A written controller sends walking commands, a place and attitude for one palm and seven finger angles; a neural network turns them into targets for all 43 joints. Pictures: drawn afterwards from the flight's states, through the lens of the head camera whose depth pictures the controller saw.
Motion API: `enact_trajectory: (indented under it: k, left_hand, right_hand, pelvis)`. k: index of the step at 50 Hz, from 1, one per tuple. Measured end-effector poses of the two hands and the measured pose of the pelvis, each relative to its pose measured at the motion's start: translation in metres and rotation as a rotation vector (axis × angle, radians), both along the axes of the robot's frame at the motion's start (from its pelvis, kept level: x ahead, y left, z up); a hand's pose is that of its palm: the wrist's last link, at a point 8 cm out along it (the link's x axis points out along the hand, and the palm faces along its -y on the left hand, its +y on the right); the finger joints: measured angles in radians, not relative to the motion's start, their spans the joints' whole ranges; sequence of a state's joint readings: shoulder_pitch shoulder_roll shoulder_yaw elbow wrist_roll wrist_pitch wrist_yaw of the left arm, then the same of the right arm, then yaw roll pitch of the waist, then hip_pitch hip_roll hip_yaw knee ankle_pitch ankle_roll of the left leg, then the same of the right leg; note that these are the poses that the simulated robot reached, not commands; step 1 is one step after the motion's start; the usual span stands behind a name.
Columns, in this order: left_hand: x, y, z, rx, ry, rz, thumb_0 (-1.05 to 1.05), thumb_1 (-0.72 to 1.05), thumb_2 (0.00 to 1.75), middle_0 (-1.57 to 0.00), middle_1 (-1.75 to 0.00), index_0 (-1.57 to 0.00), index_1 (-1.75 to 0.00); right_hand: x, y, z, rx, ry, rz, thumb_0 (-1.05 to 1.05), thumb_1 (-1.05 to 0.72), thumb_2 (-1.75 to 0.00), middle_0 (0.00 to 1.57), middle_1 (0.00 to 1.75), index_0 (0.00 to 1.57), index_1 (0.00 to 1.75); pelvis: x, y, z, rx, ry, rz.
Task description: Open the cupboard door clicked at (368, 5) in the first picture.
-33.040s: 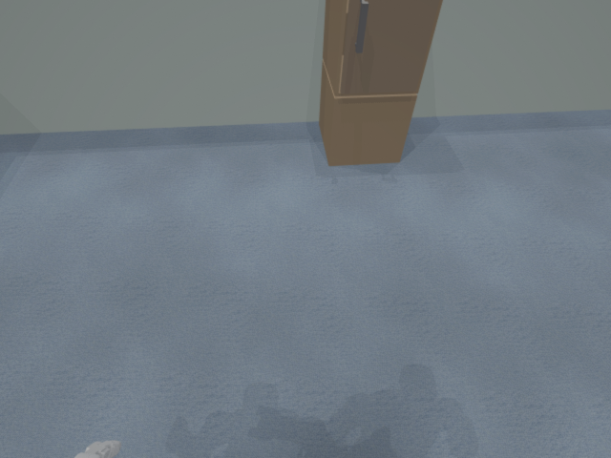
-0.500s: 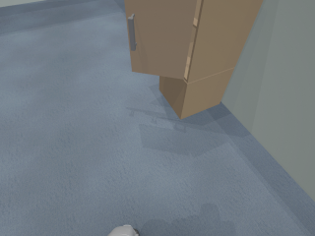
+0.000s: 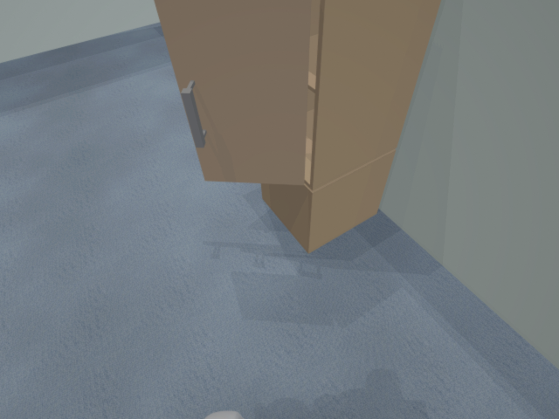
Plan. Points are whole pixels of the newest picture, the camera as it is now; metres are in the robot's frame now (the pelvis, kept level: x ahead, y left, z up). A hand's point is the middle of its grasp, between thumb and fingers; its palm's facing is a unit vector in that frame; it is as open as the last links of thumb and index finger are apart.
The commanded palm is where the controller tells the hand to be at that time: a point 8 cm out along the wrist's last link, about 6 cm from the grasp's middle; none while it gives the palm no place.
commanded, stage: take the last steps up to it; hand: left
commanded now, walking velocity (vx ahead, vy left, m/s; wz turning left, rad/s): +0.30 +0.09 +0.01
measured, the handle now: (196, 115) +0.85 +0.28 -0.06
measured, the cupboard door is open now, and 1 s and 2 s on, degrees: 52 52 52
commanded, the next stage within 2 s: come to a stop and stand still in 0.46 s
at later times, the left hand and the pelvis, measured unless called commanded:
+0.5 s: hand (139, 391) +0.19 +0.27 -0.18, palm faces +0.03 -0.99 -0.15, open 7.4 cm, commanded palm none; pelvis +0.18 +0.09 +0.00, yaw -2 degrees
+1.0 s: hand (170, 308) +0.34 +0.25 -0.18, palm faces -0.02 -0.98 -0.19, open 7.4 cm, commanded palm none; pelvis +0.25 +0.08 -0.01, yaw -1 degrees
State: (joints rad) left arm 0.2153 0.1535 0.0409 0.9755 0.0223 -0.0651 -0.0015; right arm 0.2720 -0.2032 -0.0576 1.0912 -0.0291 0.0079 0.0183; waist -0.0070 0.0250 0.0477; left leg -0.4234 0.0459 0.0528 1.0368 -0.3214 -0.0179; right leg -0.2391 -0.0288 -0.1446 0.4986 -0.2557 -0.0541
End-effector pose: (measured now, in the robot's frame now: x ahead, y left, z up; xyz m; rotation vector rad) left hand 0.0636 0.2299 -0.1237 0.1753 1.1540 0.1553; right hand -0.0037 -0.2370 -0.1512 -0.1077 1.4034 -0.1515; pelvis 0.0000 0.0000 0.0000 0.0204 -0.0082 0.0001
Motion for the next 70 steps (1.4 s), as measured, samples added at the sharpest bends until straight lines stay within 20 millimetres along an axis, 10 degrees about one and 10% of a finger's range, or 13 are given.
enact_trajectory:
  k: [17, 32, 40, 48, 61, 70]
  left_hand:
    - [-0.009, 0.056, -0.039, -0.1, 0.41, 0.123, 0.01, 0.91, 0.9, -0.2, -0.3, -0.2, -0.3]
    - [0.238, 0.09, -0.012, -0.04, 0.041, -0.044, 0.01, 0.92, 0.9, -0.19, -0.3, -0.19, -0.3]
    - [0.296, 0.07, -0.015, -0.01, 0.022, -0.111, 0.01, 0.91, 0.9, -0.19, -0.3, -0.19, -0.3]
    - [0.285, 0.07, -0.024, -0.026, 0.046, -0.057, 0.01, 0.91, 0.9, -0.2, -0.3, -0.2, -0.3]
    - [0.197, 0.089, -0.031, 0.013, 0.186, -0.007, 0.01, 0.91, 0.9, -0.2, -0.3, -0.2, -0.3]
    - [0.165, 0.08, -0.016, 0.019, 0.189, 0.019, 0.01, 0.91, 0.9, -0.2, -0.3, -0.2, -0.3]
  right_hand:
    - [0.238, 0.08, 0.012, -0.046, -0.269, 0.118, 0.01, -0.9, -0.9, 0.2, 0.3, 0.2, 0.3]
    - [0.216, 0.1, 0.019, -0.059, -0.052, -0.013, 0.0, -0.92, -0.9, 0.2, 0.3, 0.2, 0.3]
    - [0.212, 0.106, -0.002, 0.004, 0.063, -0.108, 0.01, -0.91, -0.9, 0.2, 0.3, 0.2, 0.3]
    - [0.228, 0.097, 0.001, -0.026, 0.055, -0.086, 0.01, -0.9, -0.9, 0.2, 0.3, 0.2, 0.3]
    - [0.289, 0.082, 0.007, -0.063, -0.209, -0.002, 0.01, -0.9, -0.9, 0.2, 0.3, 0.2, 0.3]
    - [0.297, 0.086, 0.007, -0.013, -0.256, 0.037, 0.0, -0.91, -0.9, 0.2, 0.3, 0.2, 0.3]
  pelvis:
    - [0.138, 0.071, -0.016, -0.031, 0.001, -0.019]
    - [0.222, 0.091, 0.004, -0.013, 0.006, -0.038]
    - [0.254, 0.078, -0.006, -0.002, 0.004, -0.046]
    - [0.252, 0.079, -0.009, -0.016, 0.009, -0.02]
    - [0.235, 0.082, -0.014, -0.011, -0.018, -0.027]
    - [0.226, 0.076, -0.007, -0.009, -0.024, -0.032]
